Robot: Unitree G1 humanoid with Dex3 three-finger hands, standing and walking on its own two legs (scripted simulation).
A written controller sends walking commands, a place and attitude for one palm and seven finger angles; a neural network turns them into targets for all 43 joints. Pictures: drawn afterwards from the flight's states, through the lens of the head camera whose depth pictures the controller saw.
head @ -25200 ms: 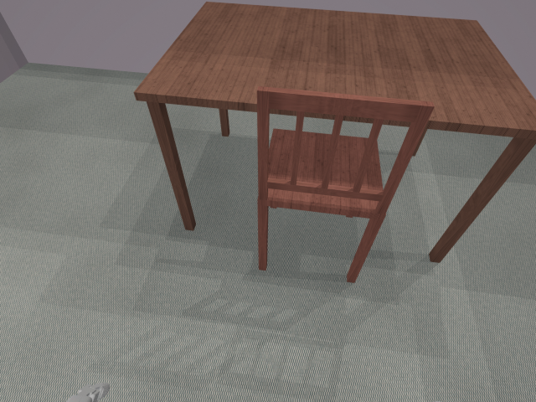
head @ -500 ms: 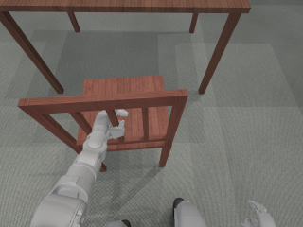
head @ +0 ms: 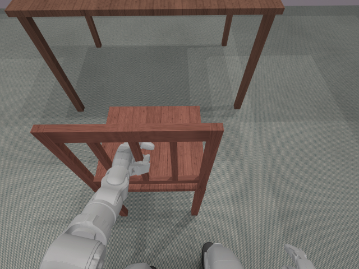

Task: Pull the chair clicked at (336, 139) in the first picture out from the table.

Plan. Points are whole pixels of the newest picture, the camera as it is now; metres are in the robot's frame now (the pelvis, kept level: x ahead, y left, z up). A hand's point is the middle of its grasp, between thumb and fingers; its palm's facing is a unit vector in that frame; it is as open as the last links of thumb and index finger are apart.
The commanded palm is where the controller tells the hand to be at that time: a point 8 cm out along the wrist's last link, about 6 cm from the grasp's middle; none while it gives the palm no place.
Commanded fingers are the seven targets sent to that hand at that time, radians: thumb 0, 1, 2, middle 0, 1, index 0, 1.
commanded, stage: stop walking, hand still on the chair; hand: left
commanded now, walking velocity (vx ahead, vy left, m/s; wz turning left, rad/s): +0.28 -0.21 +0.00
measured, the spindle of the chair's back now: (140, 162) +0.38 +0.11 -0.09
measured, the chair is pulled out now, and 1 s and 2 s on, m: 0.57 0.67 0.67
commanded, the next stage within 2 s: open the thumb and straighten the fingers in 0.86 s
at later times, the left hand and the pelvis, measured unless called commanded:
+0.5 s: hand (136, 204) +0.26 +0.10 -0.06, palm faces -0.11 -0.98 -0.18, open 5.1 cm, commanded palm +0.25 +0.15 -0.05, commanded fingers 0.00 0.90 0.90 -0.50 -1.45 -0.50 -1.45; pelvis -0.01 +0.00 +0.01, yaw -1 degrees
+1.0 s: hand (136, 203) +0.26 +0.10 -0.06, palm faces -0.14 -0.98 -0.16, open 5.0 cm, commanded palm +0.25 +0.16 -0.04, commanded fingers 0.00 0.54 0.73 -0.50 -1.45 -0.50 -1.45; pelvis +0.00 +0.01 +0.01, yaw -1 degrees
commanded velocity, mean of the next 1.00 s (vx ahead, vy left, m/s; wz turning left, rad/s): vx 0.06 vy -0.02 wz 0.00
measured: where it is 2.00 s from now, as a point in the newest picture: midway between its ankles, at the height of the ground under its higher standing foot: outside the picture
